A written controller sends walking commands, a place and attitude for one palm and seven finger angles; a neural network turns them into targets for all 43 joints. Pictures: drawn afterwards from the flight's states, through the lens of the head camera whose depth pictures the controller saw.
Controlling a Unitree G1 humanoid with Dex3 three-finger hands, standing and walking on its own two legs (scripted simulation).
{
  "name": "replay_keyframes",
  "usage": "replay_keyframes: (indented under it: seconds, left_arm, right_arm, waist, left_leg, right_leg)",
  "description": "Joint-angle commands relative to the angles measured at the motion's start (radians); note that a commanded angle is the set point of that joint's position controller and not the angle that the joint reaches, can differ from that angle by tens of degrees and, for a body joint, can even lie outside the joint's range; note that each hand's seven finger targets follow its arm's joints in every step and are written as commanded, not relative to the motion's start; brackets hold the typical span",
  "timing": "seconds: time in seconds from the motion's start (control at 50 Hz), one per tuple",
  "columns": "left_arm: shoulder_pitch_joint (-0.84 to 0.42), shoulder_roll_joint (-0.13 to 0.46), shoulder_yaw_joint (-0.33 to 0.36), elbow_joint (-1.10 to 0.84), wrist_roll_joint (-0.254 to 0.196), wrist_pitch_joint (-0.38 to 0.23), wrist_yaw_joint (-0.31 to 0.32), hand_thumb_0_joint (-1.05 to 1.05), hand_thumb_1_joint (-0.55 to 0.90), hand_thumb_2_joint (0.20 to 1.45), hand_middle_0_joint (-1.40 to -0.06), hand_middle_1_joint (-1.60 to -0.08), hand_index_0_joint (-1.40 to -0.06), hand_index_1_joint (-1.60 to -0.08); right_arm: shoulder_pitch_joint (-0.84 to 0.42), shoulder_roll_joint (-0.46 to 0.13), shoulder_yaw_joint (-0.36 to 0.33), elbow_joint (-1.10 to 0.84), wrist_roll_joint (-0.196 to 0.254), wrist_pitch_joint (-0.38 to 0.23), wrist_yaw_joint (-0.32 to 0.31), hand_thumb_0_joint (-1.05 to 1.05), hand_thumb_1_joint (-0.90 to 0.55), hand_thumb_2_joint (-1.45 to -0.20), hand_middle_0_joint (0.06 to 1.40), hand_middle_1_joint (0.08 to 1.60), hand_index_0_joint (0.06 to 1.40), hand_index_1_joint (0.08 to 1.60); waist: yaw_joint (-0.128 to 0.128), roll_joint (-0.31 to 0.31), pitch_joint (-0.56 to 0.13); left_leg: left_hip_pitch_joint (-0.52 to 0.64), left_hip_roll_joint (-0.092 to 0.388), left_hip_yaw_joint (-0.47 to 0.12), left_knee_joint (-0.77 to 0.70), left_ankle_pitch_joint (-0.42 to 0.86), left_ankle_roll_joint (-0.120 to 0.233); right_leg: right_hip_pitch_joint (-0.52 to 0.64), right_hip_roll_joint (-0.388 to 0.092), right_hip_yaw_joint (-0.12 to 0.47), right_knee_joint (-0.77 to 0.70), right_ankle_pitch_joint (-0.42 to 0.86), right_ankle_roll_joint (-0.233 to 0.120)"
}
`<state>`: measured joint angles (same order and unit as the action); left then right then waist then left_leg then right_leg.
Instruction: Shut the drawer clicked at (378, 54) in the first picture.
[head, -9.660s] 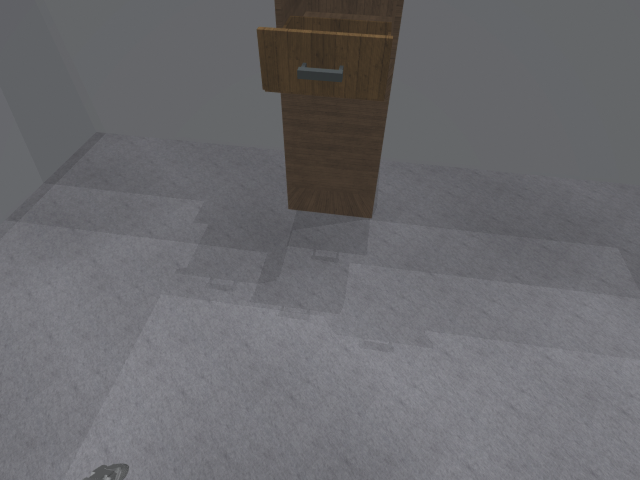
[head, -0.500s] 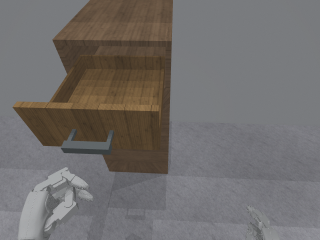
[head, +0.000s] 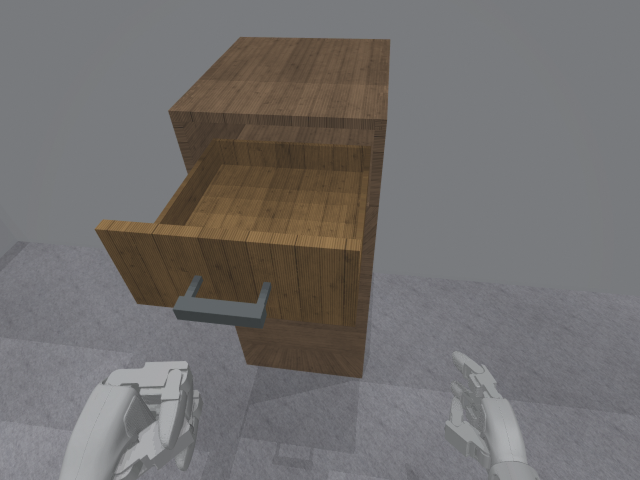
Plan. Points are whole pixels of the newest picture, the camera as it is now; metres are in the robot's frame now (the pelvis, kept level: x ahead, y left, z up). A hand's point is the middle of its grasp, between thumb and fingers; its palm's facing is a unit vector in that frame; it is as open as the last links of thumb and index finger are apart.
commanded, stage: raise the hand and make a fist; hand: left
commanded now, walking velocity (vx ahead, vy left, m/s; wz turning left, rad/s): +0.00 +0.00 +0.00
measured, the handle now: (225, 299) +0.32 +0.18 +0.07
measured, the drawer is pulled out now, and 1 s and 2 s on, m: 0.30 0.30 0.30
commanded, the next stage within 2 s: bring the fist close to the handle in 0.48 s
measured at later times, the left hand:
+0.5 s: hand (182, 420) +0.13 +0.13 +0.16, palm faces +0.06 -0.99 -0.12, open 3.3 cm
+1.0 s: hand (205, 414) +0.15 +0.13 +0.12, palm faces +0.02 -1.00 -0.06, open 3.3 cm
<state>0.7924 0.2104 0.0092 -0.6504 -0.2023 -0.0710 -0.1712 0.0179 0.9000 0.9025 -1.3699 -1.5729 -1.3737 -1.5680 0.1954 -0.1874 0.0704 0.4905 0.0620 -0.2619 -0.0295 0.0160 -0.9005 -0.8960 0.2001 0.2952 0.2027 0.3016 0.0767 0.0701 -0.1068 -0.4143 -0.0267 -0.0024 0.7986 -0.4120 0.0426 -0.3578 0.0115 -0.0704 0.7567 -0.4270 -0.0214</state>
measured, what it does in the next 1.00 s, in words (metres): stands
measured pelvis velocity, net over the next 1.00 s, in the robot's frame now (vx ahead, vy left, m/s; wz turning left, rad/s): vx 0.00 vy -0.02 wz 0.00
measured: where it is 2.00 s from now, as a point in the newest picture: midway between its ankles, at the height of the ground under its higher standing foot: outside the picture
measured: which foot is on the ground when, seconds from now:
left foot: down 0.00-1.00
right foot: down 0.00-1.00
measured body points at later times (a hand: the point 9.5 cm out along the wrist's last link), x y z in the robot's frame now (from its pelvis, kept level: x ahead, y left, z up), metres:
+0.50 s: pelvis -0.01 -0.03 +0.01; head -0.05 -0.05 +0.45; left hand +0.12 +0.19 +0.17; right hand +0.19 -0.24 -0.04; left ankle +0.00 +0.09 -0.71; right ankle -0.02 -0.11 -0.71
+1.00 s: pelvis +0.00 -0.02 +0.01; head -0.01 -0.04 +0.46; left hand +0.15 +0.19 +0.12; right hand +0.21 -0.24 -0.05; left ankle +0.00 +0.09 -0.71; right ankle -0.02 -0.11 -0.71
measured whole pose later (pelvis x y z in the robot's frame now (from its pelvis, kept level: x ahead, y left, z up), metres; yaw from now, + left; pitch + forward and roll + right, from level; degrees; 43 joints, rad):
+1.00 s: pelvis +0.00 -0.02 +0.01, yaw +0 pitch +2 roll +0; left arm 0.69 0.19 0.08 -0.44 -0.24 -0.14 -0.21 0.02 0.90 0.90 -1.40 -1.60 -1.40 -1.60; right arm 0.23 -0.23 0.03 0.59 0.05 -0.35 -0.05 0.02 -0.90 -0.90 0.20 0.30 0.20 0.30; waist 0.05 0.06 -0.09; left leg -0.39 -0.01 -0.01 0.74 -0.39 0.01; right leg -0.34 0.03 -0.08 0.71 -0.41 -0.05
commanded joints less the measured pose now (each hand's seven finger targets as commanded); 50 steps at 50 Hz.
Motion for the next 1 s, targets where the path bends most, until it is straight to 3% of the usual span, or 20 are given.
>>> replay_keyframes:
  seconds: [0.0,0.06,0.12,0.16,0.22,0.3,0.32,0.38,0.44,0.5,0.56,0.64,0.7,0.72,0.76,0.82,0.86,0.92,0.98]
  left_arm:
    - [-0.069,0.069,0.093,-0.292,-0.032,-0.062,0.034,0.000,0.900,0.900,-1.400,-1.600,-1.400,-1.600]
    - [-0.075,0.079,0.100,-0.312,-0.044,-0.050,0.033,0.000,0.900,0.900,-1.400,-1.600,-1.400,-1.600]
    - [-0.045,0.053,0.087,-0.204,-0.050,-0.001,0.015,0.000,0.900,0.900,-1.400,-1.600,-1.400,-1.600]
    - [-0.039,0.069,0.098,-0.175,-0.048,0.030,0.010,0.000,0.900,0.900,-1.400,-1.600,-1.400,-1.600]
    - [-0.059,0.104,0.131,-0.207,-0.039,0.049,0.023,0.000,0.900,0.900,-1.400,-1.600,-1.400,-1.600]
    - [-0.053,0.112,0.158,-0.273,-0.043,0.005,0.051,0.000,0.900,0.900,-1.400,-1.600,-1.400,-1.600]
    - [-0.068,0.124,0.177,-0.285,-0.047,-0.015,0.058,0.000,0.900,0.900,-1.400,-1.600,-1.400,-1.600]
    - [-0.065,0.104,0.169,-0.247,-0.070,-0.061,0.051,0.000,0.900,0.900,-1.400,-1.600,-1.400,-1.600]
    - [-0.080,0.112,0.182,-0.153,-0.079,-0.069,0.025,0.000,0.900,0.900,-1.400,-1.600,-1.400,-1.600]
    - [-0.091,0.117,0.175,-0.131,-0.086,-0.061,-0.010,0.000,0.900,0.900,-1.400,-1.600,-1.400,-1.600]
    - [-0.115,0.162,0.226,-0.107,-0.085,-0.048,-0.028,0.000,0.900,0.900,-1.400,-1.600,-1.400,-1.600]
    - [-0.126,0.117,0.213,-0.063,-0.099,-0.065,-0.038,0.000,0.900,0.900,-1.400,-1.600,-1.400,-1.600]
    - [-0.128,0.121,0.226,-0.045,-0.105,-0.092,-0.041,0.000,0.900,0.900,-1.400,-1.600,-1.400,-1.600]
    - [-0.126,0.104,0.206,-0.058,-0.099,-0.101,-0.041,0.000,0.900,0.900,-1.400,-1.600,-1.400,-1.600]
    - [-0.121,0.080,0.171,-0.048,-0.089,-0.113,-0.043,0.000,0.900,0.900,-1.400,-1.600,-1.400,-1.600]
    - [-0.107,0.092,0.180,-0.013,-0.074,-0.127,-0.041,0.000,0.900,0.900,-1.400,-1.600,-1.400,-1.600]
    - [-0.103,0.088,0.172,0.002,-0.061,-0.133,-0.040,0.000,0.900,0.900,-1.400,-1.600,-1.400,-1.600]
    - [-0.117,0.065,0.136,-0.015,-0.049,-0.147,-0.029,0.000,0.900,0.900,-1.400,-1.600,-1.400,-1.600]
    - [-0.121,0.053,0.128,0.012,-0.048,-0.162,-0.019,0.000,0.900,0.900,-1.400,-1.600,-1.400,-1.600]
  right_arm:
    - [-0.111,-0.112,-0.041,-0.169,0.007,-0.072,-0.015,0.000,-0.900,-0.900,0.200,0.300,0.200,0.300]
    - [-0.113,-0.116,-0.036,-0.157,0.013,-0.100,-0.013,0.000,-0.900,-0.900,0.200,0.300,0.200,0.300]
    - [-0.126,-0.122,-0.037,-0.136,0.019,-0.109,-0.015,0.000,-0.900,-0.900,0.200,0.300,0.200,0.300]
    - [-0.126,-0.123,-0.040,-0.139,0.023,-0.106,-0.019,0.000,-0.900,-0.900,0.200,0.300,0.200,0.300]
    - [-0.140,-0.121,-0.042,-0.145,0.022,-0.106,-0.026,0.000,-0.900,-0.900,0.200,0.300,0.200,0.300]
    - [-0.115,-0.115,-0.045,-0.146,0.012,-0.123,-0.021,0.000,-0.900,-0.900,0.200,0.300,0.200,0.300]
    - [-0.117,-0.118,-0.047,-0.134,0.012,-0.129,-0.022,0.000,-0.900,-0.900,0.200,0.300,0.200,0.300]
    - [-0.103,-0.124,-0.051,-0.118,0.009,-0.151,-0.023,0.000,-0.900,-0.900,0.200,0.300,0.200,0.300]
    - [-0.100,-0.131,-0.057,-0.090,0.010,-0.161,-0.035,0.000,-0.900,-0.900,0.200,0.300,0.200,0.300]
    - [-0.108,-0.133,-0.061,-0.092,0.014,-0.181,-0.045,0.000,-0.900,-0.900,0.200,0.300,0.200,0.300]
    - [-0.114,-0.131,-0.060,-0.077,0.015,-0.185,-0.053,0.000,-0.900,-0.900,0.200,0.300,0.200,0.300]
    - [-0.110,-0.131,-0.058,-0.059,0.008,-0.192,-0.054,0.000,-0.900,-0.900,0.200,0.300,0.200,0.300]
    - [-0.099,-0.135,-0.062,-0.054,0.006,-0.197,-0.049,0.000,-0.900,-0.900,0.200,0.300,0.200,0.300]
    - [-0.102,-0.136,-0.060,-0.052,0.001,-0.197,-0.043,0.000,-0.900,-0.900,0.200,0.300,0.200,0.300]
    - [-0.084,-0.136,-0.065,-0.054,-0.002,-0.195,-0.032,0.000,-0.900,-0.900,0.200,0.300,0.200,0.300]
    - [-0.087,-0.138,-0.073,-0.049,-0.008,-0.184,-0.028,0.000,-0.900,-0.900,0.200,0.300,0.200,0.300]
    - [-0.080,-0.137,-0.076,-0.055,-0.009,-0.167,-0.024,0.000,-0.900,-0.900,0.200,0.300,0.200,0.300]
    - [-0.088,-0.138,-0.078,-0.063,-0.014,-0.153,-0.020,0.000,-0.900,-0.900,0.200,0.300,0.200,0.300]
    - [-0.078,-0.138,-0.081,-0.071,-0.015,-0.135,-0.019,0.000,-0.900,-0.900,0.200,0.300,0.200,0.300]
  waist:
    - [-0.027,-0.028,0.007]
    - [-0.025,0.006,0.000]
    - [-0.024,-0.035,0.059]
    - [-0.020,-0.080,0.090]
    - [-0.010,-0.059,0.094]
    - [-0.006,-0.046,0.024]
    - [-0.006,-0.009,0.029]
    - [-0.019,-0.047,0.038]
    - [-0.029,-0.075,0.099]
    - [-0.027,-0.108,0.081]
    - [-0.018,-0.098,0.075]
    - [-0.022,-0.089,0.066]
    - [-0.019,-0.078,0.020]
    - [-0.017,-0.040,0.011]
    - [-0.026,-0.041,-0.012]
    - [-0.026,-0.093,-0.012]
    - [-0.029,-0.097,-0.012]
    - [-0.033,-0.048,-0.010]
    - [-0.041,-0.077,-0.004]
  left_leg:
    - [0.079,0.051,-0.069,-0.186,0.143,-0.018]
    - [0.096,0.051,-0.070,-0.194,0.147,-0.019]
    - [0.068,0.050,-0.066,-0.207,0.128,-0.020]
    - [0.045,0.047,-0.059,-0.217,0.102,-0.018]
    - [0.050,0.038,-0.047,-0.218,0.096,-0.013]
    - [0.083,0.032,-0.034,-0.194,0.144,-0.010]
    - [0.090,0.031,-0.032,-0.190,0.143,-0.012]
    - [0.093,0.028,-0.024,-0.161,0.151,-0.010]
    - [0.081,0.027,-0.022,-0.145,0.129,-0.009]
    - [0.087,0.024,-0.020,-0.134,0.141,-0.003]
    - [0.093,0.023,-0.021,-0.141,0.158,-0.004]
    - [0.108,0.020,-0.023,-0.150,0.198,-0.005]
    - [0.114,0.019,-0.023,-0.151,0.238,-0.007]
    - [0.120,0.017,-0.020,-0.152,0.257,-0.007]
    - [0.123,0.016,-0.019,-0.150,0.281,-0.006]
    - [0.093,0.014,-0.021,-0.137,0.286,-0.005]
    - [0.083,0.015,-0.018,-0.140,0.289,-0.005]
    - [0.083,0.015,-0.018,-0.135,0.286,-0.004]
    - [0.058,0.017,-0.021,-0.131,0.260,-0.007]
  right_leg:
    - [-0.047,0.004,-0.021,-0.135,0.123,-0.003]
    - [-0.027,0.001,-0.015,-0.151,0.131,-0.006]
    - [-0.020,0.002,-0.007,-0.179,0.128,-0.005]
    - [-0.023,0.000,0.004,-0.195,0.100,-0.002]
    - [-0.011,-0.004,0.019,-0.217,0.072,-0.001]
    - [0.000,-0.007,0.017,-0.208,0.108,0.002]
    - [-0.003,-0.007,0.020,-0.215,0.104,-0.001]
    - [-0.018,-0.014,0.045,-0.237,0.107,0.006]
    - [-0.042,-0.026,0.093,-0.302,0.046,0.010]
    - [-0.022,-0.041,0.128,-0.321,0.064,0.021]
    - [-0.004,-0.045,0.141,-0.333,0.083,0.024]
    - [0.002,-0.040,0.115,-0.304,0.175,0.028]
    - [0.024,-0.036,0.090,-0.254,0.294,0.030]
    - [0.031,-0.029,0.075,-0.236,0.322,0.023]
    - [0.030,-0.028,0.056,-0.206,0.378,0.025]
    - [0.030,-0.029,0.063,-0.197,0.404,0.028]
    - [0.022,-0.025,0.052,-0.181,0.397,0.023]
    - [-0.002,-0.018,0.036,-0.163,0.359,0.014]
    - [-0.027,-0.014,0.025,-0.150,0.310,0.012]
